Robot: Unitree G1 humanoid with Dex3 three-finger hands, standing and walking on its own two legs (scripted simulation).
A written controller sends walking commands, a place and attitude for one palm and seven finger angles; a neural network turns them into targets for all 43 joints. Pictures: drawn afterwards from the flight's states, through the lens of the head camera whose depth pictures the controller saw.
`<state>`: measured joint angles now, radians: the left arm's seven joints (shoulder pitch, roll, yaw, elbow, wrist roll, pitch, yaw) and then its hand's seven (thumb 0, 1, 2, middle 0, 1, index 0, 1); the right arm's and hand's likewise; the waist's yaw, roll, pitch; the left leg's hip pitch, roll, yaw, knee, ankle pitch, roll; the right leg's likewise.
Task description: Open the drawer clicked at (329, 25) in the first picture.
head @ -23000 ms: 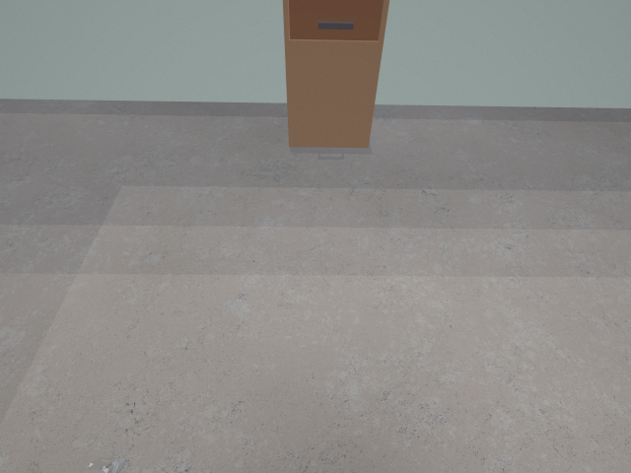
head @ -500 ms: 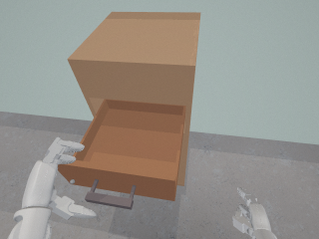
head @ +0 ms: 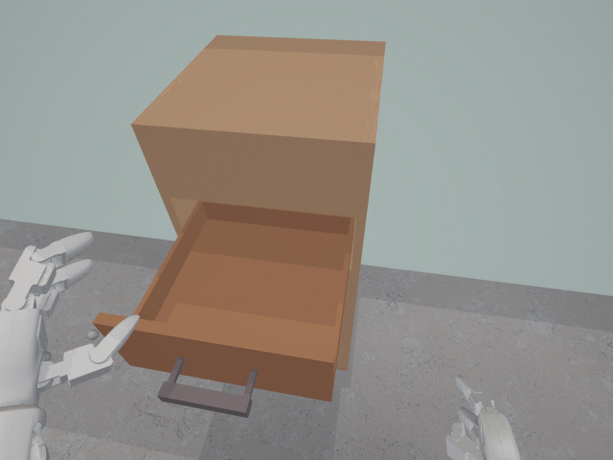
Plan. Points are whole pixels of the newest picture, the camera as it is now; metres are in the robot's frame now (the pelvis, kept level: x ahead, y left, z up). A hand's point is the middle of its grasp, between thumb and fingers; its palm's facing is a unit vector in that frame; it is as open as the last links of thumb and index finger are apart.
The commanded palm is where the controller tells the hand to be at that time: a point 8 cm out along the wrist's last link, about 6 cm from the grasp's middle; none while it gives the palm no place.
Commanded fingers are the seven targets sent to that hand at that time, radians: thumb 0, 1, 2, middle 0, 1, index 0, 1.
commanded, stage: draw the hand back to the body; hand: left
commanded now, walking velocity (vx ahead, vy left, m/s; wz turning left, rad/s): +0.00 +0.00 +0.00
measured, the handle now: (210, 384) +0.25 +0.20 -0.13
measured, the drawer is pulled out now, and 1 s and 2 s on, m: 0.30 0.30 0.30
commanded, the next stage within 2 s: step back with the hand held close in 0.38 s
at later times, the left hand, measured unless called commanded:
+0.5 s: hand (82, 340) +0.18 +0.24 +0.16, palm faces +0.43 -0.80 -0.42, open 7.5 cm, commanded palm +0.13 +0.27 +0.18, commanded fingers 0.00 0.90 0.90 -0.20 -0.30 -0.20 -0.30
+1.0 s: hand (53, 376) +0.14 +0.24 +0.16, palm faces +0.39 -0.79 -0.47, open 7.4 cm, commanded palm +0.08 +0.28 +0.18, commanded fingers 0.00 0.90 0.90 -0.20 -0.30 -0.20 -0.30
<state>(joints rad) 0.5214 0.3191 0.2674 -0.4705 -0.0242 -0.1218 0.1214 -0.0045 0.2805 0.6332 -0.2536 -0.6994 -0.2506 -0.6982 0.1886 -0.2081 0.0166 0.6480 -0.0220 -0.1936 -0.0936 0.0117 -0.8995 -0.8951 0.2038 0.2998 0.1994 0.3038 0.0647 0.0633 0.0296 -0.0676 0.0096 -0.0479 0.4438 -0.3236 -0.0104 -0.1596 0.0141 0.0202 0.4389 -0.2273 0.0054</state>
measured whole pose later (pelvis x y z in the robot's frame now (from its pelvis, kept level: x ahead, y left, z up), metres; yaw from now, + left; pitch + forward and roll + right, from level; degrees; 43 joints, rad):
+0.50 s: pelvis +0.00 -0.01 +0.00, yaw +0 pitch -3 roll +0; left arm 0.54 0.32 0.30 -0.48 -0.03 -0.13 0.13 0.01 0.87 0.89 -0.21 -0.32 -0.21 -0.31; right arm 0.18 -0.20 0.01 0.65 -0.01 -0.20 -0.09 0.01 -0.90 -0.90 0.20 0.30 0.20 0.30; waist 0.06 0.07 0.01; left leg -0.08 0.01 -0.05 0.46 -0.33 -0.02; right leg -0.18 0.02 0.01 0.46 -0.24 0.00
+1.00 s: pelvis -0.05 +0.00 -0.01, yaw +0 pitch +1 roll +0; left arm 0.62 0.40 0.40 -0.61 -0.02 -0.23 0.17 0.01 0.89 0.90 -0.21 -0.31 -0.21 -0.30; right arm 0.20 -0.18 0.00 0.55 -0.01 -0.11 -0.08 0.01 -0.90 -0.90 0.20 0.30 0.20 0.30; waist -0.01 -0.03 0.02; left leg -0.31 -0.01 -0.05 0.61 -0.31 -0.01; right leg -0.39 0.00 0.02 0.57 -0.20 0.01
